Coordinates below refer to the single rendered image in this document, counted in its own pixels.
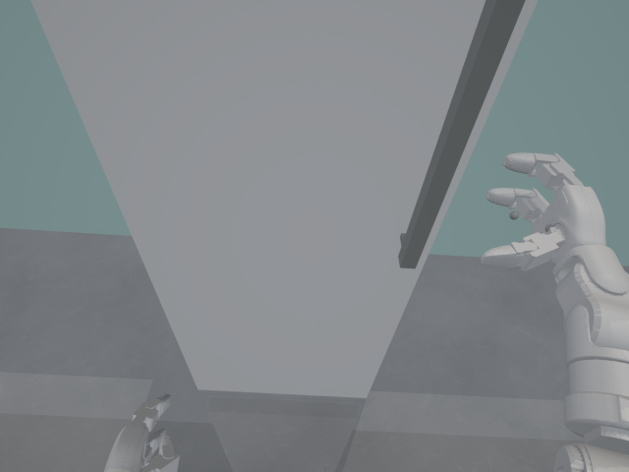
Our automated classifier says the fridge door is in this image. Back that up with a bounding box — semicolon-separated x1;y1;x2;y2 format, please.
30;0;538;398

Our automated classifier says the handle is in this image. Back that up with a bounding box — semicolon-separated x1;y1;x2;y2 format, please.
398;0;526;268

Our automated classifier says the robot right hand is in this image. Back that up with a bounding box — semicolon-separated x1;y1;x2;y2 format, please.
481;152;606;271

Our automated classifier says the robot left hand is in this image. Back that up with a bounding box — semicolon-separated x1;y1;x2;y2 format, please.
104;394;180;472

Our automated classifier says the robot right upper arm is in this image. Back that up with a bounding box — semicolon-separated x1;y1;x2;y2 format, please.
554;442;629;472

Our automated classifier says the right robot forearm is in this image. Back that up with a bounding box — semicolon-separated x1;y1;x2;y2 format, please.
552;244;629;455

